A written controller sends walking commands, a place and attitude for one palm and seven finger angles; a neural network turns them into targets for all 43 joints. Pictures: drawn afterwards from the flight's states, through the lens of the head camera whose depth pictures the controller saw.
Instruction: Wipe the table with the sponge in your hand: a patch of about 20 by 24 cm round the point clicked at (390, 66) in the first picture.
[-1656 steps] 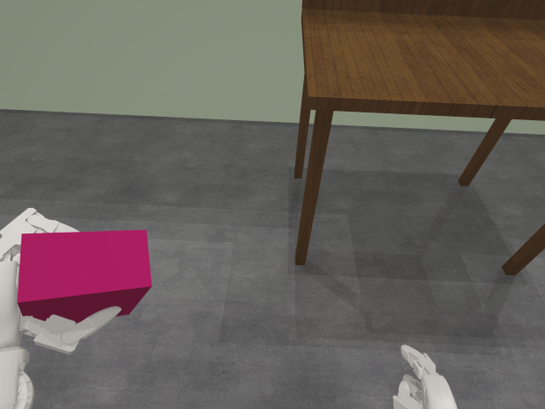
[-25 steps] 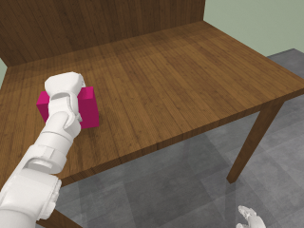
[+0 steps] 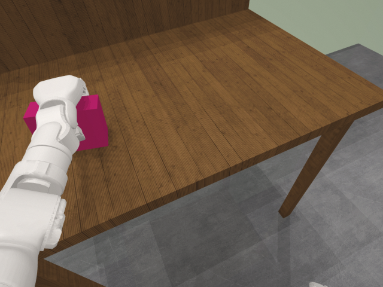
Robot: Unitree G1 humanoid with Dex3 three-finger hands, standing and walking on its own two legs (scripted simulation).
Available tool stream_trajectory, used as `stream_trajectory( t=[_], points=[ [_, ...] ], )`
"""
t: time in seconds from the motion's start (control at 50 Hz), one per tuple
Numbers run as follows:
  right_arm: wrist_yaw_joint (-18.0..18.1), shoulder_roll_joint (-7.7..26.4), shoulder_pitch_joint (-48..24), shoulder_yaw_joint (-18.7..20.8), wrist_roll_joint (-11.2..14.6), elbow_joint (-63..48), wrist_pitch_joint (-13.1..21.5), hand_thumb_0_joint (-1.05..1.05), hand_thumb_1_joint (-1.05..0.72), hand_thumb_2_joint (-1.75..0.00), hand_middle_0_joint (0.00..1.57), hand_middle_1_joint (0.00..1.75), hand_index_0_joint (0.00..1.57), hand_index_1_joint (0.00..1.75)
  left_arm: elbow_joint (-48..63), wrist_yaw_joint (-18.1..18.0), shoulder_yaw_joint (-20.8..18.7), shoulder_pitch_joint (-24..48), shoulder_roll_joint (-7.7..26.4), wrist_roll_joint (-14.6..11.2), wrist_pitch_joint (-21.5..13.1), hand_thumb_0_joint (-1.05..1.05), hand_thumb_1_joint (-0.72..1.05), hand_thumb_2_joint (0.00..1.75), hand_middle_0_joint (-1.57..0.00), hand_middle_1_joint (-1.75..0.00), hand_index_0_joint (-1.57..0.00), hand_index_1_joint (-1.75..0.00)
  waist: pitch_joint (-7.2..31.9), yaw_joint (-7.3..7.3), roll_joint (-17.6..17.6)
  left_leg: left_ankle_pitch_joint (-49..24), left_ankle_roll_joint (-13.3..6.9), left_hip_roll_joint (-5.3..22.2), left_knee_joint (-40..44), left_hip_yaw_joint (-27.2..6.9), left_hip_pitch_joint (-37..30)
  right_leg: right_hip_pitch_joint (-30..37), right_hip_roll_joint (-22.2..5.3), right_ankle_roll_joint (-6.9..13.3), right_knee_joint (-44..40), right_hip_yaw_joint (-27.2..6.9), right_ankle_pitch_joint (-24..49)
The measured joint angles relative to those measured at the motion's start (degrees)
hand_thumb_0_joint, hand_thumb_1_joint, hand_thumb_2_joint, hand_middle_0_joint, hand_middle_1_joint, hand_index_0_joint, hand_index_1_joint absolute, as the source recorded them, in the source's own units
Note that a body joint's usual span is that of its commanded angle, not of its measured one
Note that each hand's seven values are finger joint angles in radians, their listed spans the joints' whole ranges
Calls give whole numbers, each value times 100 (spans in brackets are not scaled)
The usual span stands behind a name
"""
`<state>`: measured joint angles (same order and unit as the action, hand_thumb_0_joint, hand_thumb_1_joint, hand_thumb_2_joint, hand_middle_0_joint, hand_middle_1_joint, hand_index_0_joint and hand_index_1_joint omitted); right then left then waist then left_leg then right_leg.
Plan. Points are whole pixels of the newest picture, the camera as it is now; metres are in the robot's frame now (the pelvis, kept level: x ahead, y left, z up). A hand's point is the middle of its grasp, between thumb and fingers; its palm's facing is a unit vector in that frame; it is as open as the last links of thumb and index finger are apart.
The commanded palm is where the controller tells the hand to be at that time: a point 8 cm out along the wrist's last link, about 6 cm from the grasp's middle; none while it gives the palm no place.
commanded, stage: wipe forward along the third lane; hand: left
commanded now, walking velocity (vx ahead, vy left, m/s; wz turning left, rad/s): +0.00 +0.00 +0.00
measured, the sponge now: (73, 130) +0.43 +0.28 +0.10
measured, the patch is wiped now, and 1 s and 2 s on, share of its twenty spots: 0.95 0.95 0.95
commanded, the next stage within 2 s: wipe back along the third lane in 0.22 s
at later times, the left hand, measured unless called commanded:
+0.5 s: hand (66, 102) +0.49 +0.30 +0.14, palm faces -0.06 +0.00 -1.00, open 10.3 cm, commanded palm +0.45 +0.29 +0.16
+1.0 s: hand (65, 114) +0.45 +0.29 +0.14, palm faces +0.07 -0.04 -1.00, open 10.4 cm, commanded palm +0.40 +0.26 +0.15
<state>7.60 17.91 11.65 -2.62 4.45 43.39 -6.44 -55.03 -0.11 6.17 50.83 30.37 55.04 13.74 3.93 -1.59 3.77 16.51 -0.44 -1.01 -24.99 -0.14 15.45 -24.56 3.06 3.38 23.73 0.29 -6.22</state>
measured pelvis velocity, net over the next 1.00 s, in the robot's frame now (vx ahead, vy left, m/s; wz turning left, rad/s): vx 0.06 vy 0.05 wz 0.04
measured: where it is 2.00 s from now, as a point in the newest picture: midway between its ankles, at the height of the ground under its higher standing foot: outside the picture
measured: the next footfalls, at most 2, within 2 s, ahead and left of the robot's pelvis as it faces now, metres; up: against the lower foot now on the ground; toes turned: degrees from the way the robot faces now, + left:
none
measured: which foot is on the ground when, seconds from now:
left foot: down 0.00-1.00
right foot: down 0.00-1.00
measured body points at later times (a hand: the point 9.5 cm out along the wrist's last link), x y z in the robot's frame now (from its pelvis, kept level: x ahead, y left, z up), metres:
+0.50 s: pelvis +0.03 +0.03 +0.00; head +0.07 +0.00 +0.45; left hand +0.49 +0.30 +0.19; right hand +0.11 -0.24 -0.14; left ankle -0.05 +0.12 -0.74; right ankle +0.06 -0.08 -0.74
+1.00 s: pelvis +0.06 +0.05 +0.00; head +0.07 +0.02 +0.45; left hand +0.44 +0.28 +0.19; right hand +0.31 -0.15 -0.09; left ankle -0.05 +0.12 -0.74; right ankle +0.06 -0.08 -0.74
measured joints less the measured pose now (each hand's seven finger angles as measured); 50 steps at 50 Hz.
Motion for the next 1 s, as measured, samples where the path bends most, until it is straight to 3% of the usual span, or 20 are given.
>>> stream_trajectory(
  t=[0.14, 0.34, 0.42, 0.52, 0.58, 0.66, 0.8, 1.0],
  points=[
    [-21, -79, -114, -55, 2, -46, 30, 1, -91, -90, 20, 30, 21, 30, -307, -187, 96, 340, 28, 124, 64, 4, -59, 106, -73, -129, -79, -129, -2, -48, -59, -34, -56, -48, 101, -10, 26, -14, -48, -59, -107, -3, 28],
    [0, -85, -56, -80, -25, -109, 14, 1, -90, -90, 20, 30, 21, 30, -808, 62, 150, 872, 143, 266, 90, 4, -59, 106, -72, -130, -78, -130, -21, -153, -70, -37, -142, -100, 223, -18, 81, -51, -100, -142, -245, -11, 30],
    [-28, -62, 137, 6, -62, -102, -32, 1, -90, -90, 20, 30, 21, 30, -574, 88, 132, 647, 87, 297, -39, 3, -59, 106, -72, -130, -78, -130, 67, -62, -8, 14, -180, -107, 254, 11, 45, -39, -99, -174, -247, -44, -28],
    [-144, -68, 340, 109, -46, -39, -120, 1, -91, -90, 20, 30, 21, 30, 141, -191, 165, 14, -153, 57, 18, 3, -58, 106, -71, -131, -77, -131, 196, 155, 70, 91, -220, -116, 330, 15, -171, 137, -105, -210, -234, -59, -150],
    [-250, -86, 301, 131, -18, 18, -151, 1, -91, -90, 20, 30, 21, 30, 622, -400, 313, -308, -356, -31, 270, 3, -57, 106, -69, -133, -75, -133, 211, 274, 94, 107, -238, -132, 397, -17, -341, 294, -125, -227, -251, -35, -210],
    [-387, -97, 35, 125, 5, 37, -204, 1, -91, -90, 20, 30, 21, 30, 1234, -563, 519, -655, -637, -71, 850, 2, -54, 105, -67, -135, -72, -136, 196, 401, 146, 106, -270, -156, 506, -45, -562, 500, -151, -255, -307, -17, -248],
    [-509, -108, -656, 12, 11, -169, -257, 1, -91, -90, 20, 30, 20, 30, 1876, -358, 912, -843, -1013, -31, 1861, 0, -51, 104, -64, -137, -67, -140, 163, 528, 205, 126, -326, -210, 567, -123, -778, 706, -216, -302, -290, 48, -344],
    [-623, -177, -1056, -161, 5, -614, -219, 1, -91, -90, 20, 30, 20, 30, 2932, 27, 1142, -1393, -1128, 94, 2059, -1, -48, 103, -63, -137, -64, -142, 212, 691, 146, 336, -330, -230, 336, -193, -913, 846, -249, -320, -17, 129, -625]
  ],
)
